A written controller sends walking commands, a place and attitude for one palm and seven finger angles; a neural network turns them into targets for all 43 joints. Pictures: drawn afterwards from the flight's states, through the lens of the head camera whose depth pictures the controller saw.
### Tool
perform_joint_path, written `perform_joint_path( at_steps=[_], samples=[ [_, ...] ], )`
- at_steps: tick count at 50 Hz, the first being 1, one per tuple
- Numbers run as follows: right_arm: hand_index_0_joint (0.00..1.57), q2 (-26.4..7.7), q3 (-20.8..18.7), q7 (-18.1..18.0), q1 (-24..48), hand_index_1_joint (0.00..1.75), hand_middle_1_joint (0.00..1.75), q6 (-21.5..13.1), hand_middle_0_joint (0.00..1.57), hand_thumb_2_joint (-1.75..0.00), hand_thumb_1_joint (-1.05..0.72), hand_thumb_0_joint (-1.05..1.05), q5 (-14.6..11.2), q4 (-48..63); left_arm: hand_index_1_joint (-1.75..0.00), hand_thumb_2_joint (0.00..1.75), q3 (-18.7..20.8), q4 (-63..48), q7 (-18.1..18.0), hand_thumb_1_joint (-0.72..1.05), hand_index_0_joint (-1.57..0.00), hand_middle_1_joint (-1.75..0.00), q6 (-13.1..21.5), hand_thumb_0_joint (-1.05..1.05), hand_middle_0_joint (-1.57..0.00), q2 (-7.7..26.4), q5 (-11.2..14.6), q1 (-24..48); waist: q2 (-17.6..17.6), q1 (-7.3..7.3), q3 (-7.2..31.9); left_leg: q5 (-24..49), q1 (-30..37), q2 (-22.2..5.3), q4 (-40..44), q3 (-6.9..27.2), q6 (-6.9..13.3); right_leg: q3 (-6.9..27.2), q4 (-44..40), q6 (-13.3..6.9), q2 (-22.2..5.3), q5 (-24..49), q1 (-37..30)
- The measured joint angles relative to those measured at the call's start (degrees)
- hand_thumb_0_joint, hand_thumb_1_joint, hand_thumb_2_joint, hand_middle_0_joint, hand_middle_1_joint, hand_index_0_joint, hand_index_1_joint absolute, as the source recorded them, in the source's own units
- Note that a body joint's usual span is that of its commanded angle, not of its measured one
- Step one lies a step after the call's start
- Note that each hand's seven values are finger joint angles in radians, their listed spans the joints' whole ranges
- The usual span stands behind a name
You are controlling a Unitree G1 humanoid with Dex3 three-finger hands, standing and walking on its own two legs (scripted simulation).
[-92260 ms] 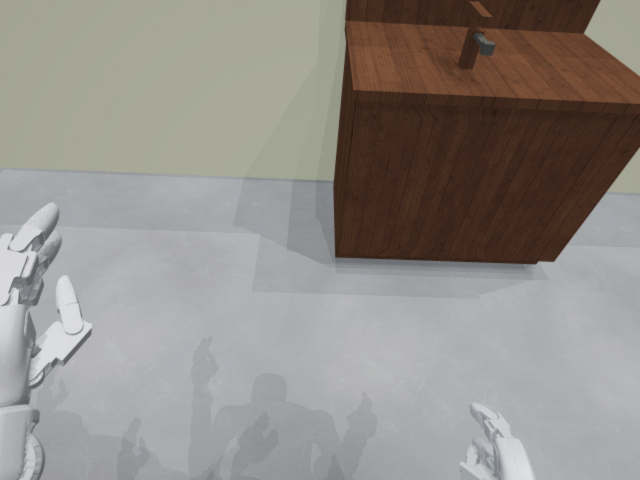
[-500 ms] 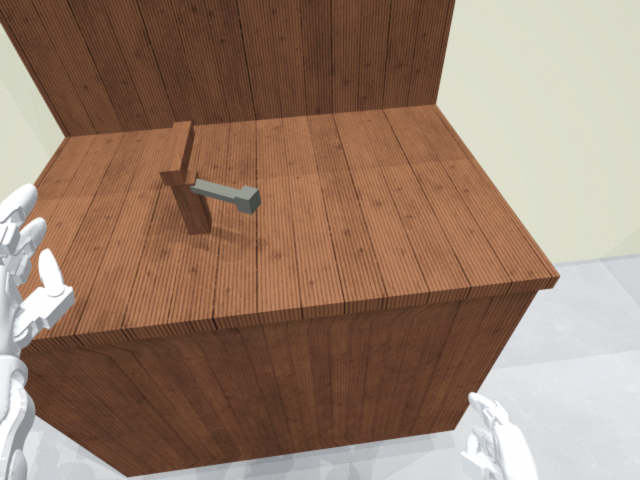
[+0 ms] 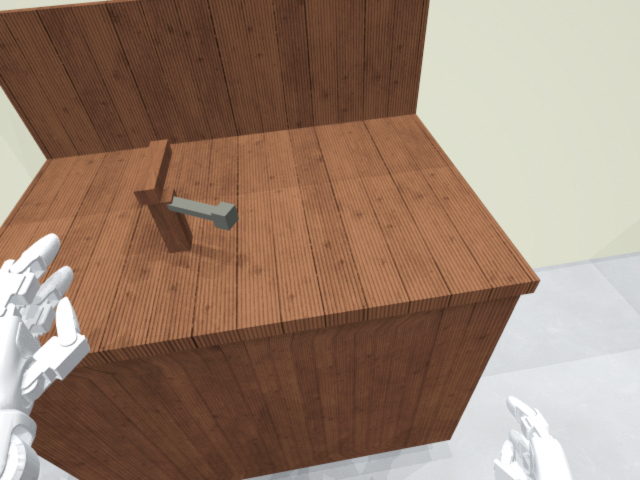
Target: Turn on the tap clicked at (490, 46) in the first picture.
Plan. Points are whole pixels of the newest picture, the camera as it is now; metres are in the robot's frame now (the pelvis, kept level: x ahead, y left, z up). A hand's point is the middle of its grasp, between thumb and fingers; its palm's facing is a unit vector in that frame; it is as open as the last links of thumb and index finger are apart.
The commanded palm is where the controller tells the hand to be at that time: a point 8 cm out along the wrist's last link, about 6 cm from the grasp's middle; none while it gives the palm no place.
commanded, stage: turn the palm inward beside the body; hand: left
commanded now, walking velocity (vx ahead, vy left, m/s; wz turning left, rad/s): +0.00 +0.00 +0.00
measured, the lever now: (225, 216) +0.43 +0.21 +0.12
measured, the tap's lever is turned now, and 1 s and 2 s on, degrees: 59 59 59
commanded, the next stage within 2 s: reach beside the lever's end, fingers flat in 1.14 s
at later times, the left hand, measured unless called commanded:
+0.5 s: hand (53, 361) +0.16 +0.26 +0.17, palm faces +0.44 -0.88 -0.17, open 7.4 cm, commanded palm +0.11 +0.30 +0.18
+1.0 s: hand (67, 343) +0.18 +0.26 +0.18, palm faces +0.46 -0.88 -0.13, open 7.4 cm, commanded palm +0.12 +0.30 +0.18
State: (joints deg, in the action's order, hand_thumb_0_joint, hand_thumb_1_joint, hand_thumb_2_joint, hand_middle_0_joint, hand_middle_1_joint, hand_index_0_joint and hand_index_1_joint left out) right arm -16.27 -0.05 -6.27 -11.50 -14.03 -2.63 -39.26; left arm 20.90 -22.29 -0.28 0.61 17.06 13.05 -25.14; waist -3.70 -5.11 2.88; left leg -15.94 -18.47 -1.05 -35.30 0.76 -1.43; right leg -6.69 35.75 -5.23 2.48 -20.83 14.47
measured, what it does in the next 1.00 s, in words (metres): stands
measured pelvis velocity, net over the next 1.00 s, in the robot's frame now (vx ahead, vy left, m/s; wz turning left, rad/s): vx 0.00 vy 0.03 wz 0.01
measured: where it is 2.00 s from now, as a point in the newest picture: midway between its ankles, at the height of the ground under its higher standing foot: outside the picture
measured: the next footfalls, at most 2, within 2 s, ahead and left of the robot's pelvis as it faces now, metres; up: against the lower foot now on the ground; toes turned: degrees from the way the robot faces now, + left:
none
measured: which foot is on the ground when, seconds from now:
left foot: down 0.00-1.00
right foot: down 0.00-1.00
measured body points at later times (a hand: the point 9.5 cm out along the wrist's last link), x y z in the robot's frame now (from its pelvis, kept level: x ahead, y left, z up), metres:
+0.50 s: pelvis -0.02 +0.03 +0.00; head -0.05 +0.01 +0.45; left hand +0.13 +0.31 +0.18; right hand +0.20 -0.16 -0.06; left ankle +0.03 +0.14 -0.72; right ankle -0.01 -0.05 -0.72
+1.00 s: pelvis +0.00 +0.03 +0.01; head -0.04 +0.00 +0.45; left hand +0.15 +0.31 +0.18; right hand +0.22 -0.17 -0.06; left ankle +0.03 +0.14 -0.72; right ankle -0.01 -0.05 -0.72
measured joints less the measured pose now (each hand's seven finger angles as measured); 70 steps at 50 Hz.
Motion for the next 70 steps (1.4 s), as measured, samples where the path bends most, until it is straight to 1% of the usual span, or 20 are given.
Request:
perform_joint_path(
  at_steps=[2, 5, 8, 11, 15, 18, 21, 27, 34, 39, 50, 62, 70],
  samples=[
    [0.2, 0.7, 0.5, 0.1, 0.3, 0.3, 0.3, -1.0, 0.19, -0.9, -0.9, 0.02, 0.2, 0.2, -0.3, 0.9, -1.6, -1.3, -0.8, 0.9, -0.2, -0.3, 0.8, 0.01, -0.21, -0.3, -0.3, -0.2, 0.0, 0.04, 0.0, 0.3, -0.2, 0.1, -0.1, 0.0, 0.1, 0.0, 0.1, 0.1, -0.1, 0.2, 0.2],
    [0.2, 2.0, 1.4, 0.3, 0.8, 0.3, 0.3, -1.8, 0.19, -0.9, -0.9, 0.02, 0.2, 0.3, -0.3, 0.89, -2.7, -2.9, -2.1, 0.9, -0.21, -0.3, 1.1, 0.01, -0.21, -0.1, -0.4, -0.4, -0.1, 0.16, 0.2, 0.6, -0.3, 0.1, -0.3, -0.1, 0.3, 0.1, 0.2, 0.2, -0.1, 0.7, 0.2],
    [0.2, 3.0, 2.2, 0.3, 1.3, 0.3, 0.3, -1.9, 0.2, -0.9, -0.9, 0.02, -0.1, 0.2, -0.31, 0.89, -2.6, -3.5, -3.3, 0.9, -0.21, -0.3, -0.5, 0.01, -0.21, 0.0, 0.4, -0.1, -0.5, 0.16, 0.2, 0.8, -0.1, 0.1, -0.4, -0.1, 0.5, 0.0, -0.2, 0.5, -0.1, 1.2, -0.2],
    [0.2, 3.4, 2.9, 0.1, 1.7, 0.3, 0.3, -1.5, 0.2, -0.9, -0.9, 0.02, -0.3, 0.1, -0.31, 0.89, -2.6, -3.4, -4.4, 0.9, -0.21, -0.3, -3.2, 0.01, -0.21, -0.4, 0.9, 0.5, -1.0, -0.01, 0.1, 1.1, 0.3, 0.2, -0.3, 0.0, 0.8, -0.1, -0.8, 0.8, -0.2, 1.7, -0.8],
    [0.2, 3.2, 3.6, -0.1, 2.1, 0.3, 0.3, -1.5, 0.2, -0.9, -0.9, 0.02, -0.4, 0.0, -0.3, 0.9, -4.0, -4.1, -5.6, 0.9, -0.2, -0.3, -6.2, 0.01, -0.21, -1.4, 0.2, 0.8, -1.3, -0.28, -0.5, 1.5, 0.6, 0.6, -0.3, 0.2, 1.3, -0.3, -1.1, 1.3, -0.6, 2.2, -1.4],
    [0.2, 3.1, 3.8, -0.1, 2.5, 0.3, 0.3, -1.7, 0.2, -0.9, -0.9, 0.02, -0.2, 0.0, -0.3, 0.9, -5.8, -5.6, -6.2, 0.9, -0.2, -0.3, -7.1, 0.01, -0.21, -2.0, -0.4, 0.4, -1.2, -0.45, -0.9, 1.6, 0.5, 1.0, -0.4, 0.2, 1.6, -0.3, -0.9, 1.7, -1.0, 2.2, -1.4],
    [0.2, 3.1, 4.0, 0.1, 2.6, 0.3, 0.3, -2.0, 0.2, -0.9, -0.9, 0.02, 0.1, 0.3, -0.3, 0.9, -7.0, -7.6, -6.9, 0.9, -0.2, -0.3, -7.1, 0.01, -0.21, -2.0, -0.9, -0.6, -0.8, -0.5, -1.0, 1.5, 0.5, 1.4, -0.5, 0.0, 1.9, -0.1, -0.6, 1.9, -1.4, 2.1, -1.2],
    [0.2, 3.2, 4.4, 0.4, 2.6, 0.3, 0.3, -1.8, 0.2, -0.9, -0.9, 0.02, 0.2, 0.5, -0.3, 0.9, -6.4, -10.3, -7.3, 0.9, -0.2, -0.3, -7.7, 0.01, -0.21, -2.1, -0.1, -1.8, -0.1, -0.52, -0.5, 1.2, 0.9, 1.9, -0.2, -0.3, 2.3, 0.1, -0.8, 2.4, -1.9, 1.7, -1.6],
    [0.2, 2.8, 4.5, 0.3, 3.0, 0.3, 0.3, -1.1, 0.2, -0.9, -0.9, 0.02, 0.0, 0.7, -0.3, 0.9, -6.2, -10.3, -7.1, 0.9, -0.2, -0.3, -11.7, 0.01, -0.21, -3.1, 0.5, -0.7, -0.2, -0.87, -0.7, 1.1, 1.9, 2.3, 0.7, -0.4, 2.7, 0.2, -1.6, 2.8, -2.3, 1.7, -2.6],
    [0.2, 3.0, 4.7, 0.3, 3.1, 0.3, 0.3, -0.8, 0.2, -0.9, -0.9, 0.02, 0.1, 0.9, -0.3, 0.9, -6.5, -11.2, -7.2, 0.9, -0.2, -0.3, -13.1, 0.01, -0.21, -3.1, 1.0, -0.4, 0.0, -0.87, -0.7, 1.2, 2.3, 2.4, 1.4, -0.4, 2.6, 0.3, -2.2, 2.8, -2.3, 1.7, -2.9],
    [0.2, 2.9, 4.5, 0.6, 2.9, 0.3, 0.3, 0.1, 0.2, -0.9, -0.9, 0.02, -0.1, 0.9, -0.3, 0.9, -5.8, -11.2, -7.2, 0.9, -0.2, -0.3, -14.0, 0.01, -0.21, -3.3, 1.6, -0.6, -0.4, -0.76, -0.3, 1.2, 3.1, 1.8, 2.2, 0.0, 1.9, 0.0, -3.2, 2.1, -1.7, 1.7, -3.8],
    [0.2, 2.0, 3.9, 0.4, 2.3, 0.3, 0.3, -0.4, 0.2, -0.9, -0.9, 0.02, -0.3, 1.0, -0.3, 0.9, -6.3, -10.3, -7.2, 0.9, -0.2, -0.3, -12.4, 0.01, -0.21, -3.4, 1.6, -1.2, -1.2, -0.52, -0.5, 1.3, 3.6, 0.9, 2.2, 0.8, 0.7, -0.7, -3.3, 0.8, -0.6, 1.6, -4.4],
    [0.2, 2.0, 3.5, -0.1, 2.2, 0.3, 0.3, -0.6, 0.2, -0.9, -0.9, 0.02, -0.5, 0.1, -0.3, 0.9, -4.8, -6.6, -6.9, 0.9, -0.2, -0.3, -11.6, 0.01, -0.21, -2.8, 2.4, 0.6, -1.6, -0.37, -0.5, 1.4, 3.5, 0.0, 2.2, 1.3, 0.0, -1.1, -3.5, -0.1, 0.3, 1.8, -4.5]
  ],
)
